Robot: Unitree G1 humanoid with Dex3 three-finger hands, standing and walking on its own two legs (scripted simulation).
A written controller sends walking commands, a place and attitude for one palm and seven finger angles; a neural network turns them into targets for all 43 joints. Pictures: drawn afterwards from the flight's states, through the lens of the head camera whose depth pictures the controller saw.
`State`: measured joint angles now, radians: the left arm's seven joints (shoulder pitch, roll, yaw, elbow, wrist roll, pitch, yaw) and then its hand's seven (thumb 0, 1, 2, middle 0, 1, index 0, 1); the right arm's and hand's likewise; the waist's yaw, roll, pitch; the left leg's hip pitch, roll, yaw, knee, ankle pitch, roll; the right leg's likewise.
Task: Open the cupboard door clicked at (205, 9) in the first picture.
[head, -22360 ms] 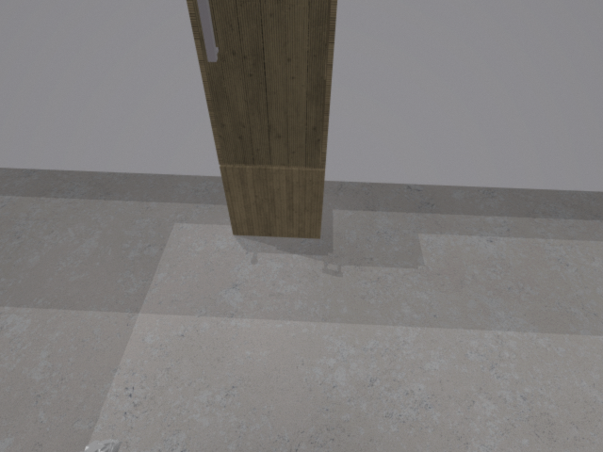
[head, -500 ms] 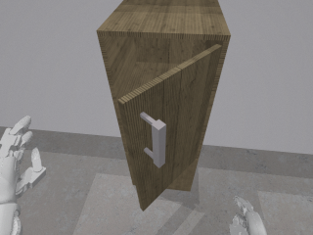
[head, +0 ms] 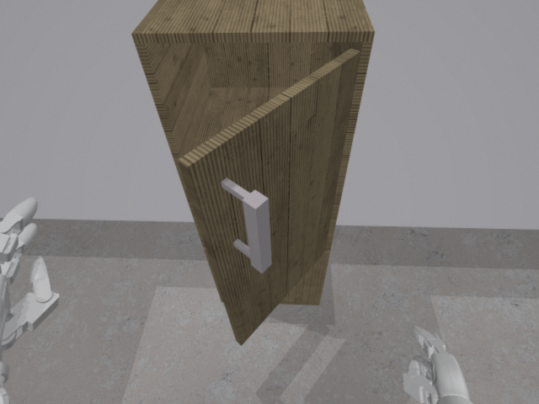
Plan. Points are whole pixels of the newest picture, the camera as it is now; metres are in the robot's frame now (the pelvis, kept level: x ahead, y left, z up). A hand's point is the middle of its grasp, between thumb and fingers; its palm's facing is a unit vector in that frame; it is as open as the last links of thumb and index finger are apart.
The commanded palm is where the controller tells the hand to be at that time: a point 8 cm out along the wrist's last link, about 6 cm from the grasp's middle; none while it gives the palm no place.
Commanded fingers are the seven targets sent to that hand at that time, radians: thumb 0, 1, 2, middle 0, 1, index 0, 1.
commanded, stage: step back with the hand held close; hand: left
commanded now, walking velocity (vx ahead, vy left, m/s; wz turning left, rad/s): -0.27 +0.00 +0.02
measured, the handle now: (247, 227) +0.32 +0.06 +0.12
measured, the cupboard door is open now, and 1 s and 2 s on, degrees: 51 51 51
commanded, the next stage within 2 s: stop stepping back and stand still in 0.88 s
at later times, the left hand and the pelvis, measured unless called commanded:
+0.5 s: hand out of the picture +0.11 +0.29 +0.15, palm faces +0.44 -0.77 -0.47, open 7.4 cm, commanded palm +0.05 +0.33 +0.17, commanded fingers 0.00 0.90 0.90 -0.20 -0.30 -0.20 -0.30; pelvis -0.09 +0.03 -0.02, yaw +1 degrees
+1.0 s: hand out of the picture +0.04 +0.30 +0.15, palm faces +0.33 -0.85 -0.41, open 7.4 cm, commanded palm -0.01 +0.35 +0.17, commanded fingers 0.00 0.90 0.90 -0.20 -0.30 -0.20 -0.30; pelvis -0.17 +0.06 -0.02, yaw -5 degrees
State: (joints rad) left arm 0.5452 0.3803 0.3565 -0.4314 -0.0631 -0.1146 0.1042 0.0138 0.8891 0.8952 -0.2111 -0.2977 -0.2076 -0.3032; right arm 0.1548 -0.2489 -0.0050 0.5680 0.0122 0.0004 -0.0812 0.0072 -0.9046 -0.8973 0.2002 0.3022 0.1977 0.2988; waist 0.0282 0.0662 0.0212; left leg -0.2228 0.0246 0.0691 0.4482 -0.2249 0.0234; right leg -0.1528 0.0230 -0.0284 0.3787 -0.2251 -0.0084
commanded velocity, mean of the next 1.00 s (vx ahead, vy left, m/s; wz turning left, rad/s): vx -0.31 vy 0.00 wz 0.02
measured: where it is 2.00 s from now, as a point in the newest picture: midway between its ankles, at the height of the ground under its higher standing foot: outside the picture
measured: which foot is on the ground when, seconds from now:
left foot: down 0.00-1.00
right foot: down 0.00-0.62, up 0.64-0.88, down 0.90-1.00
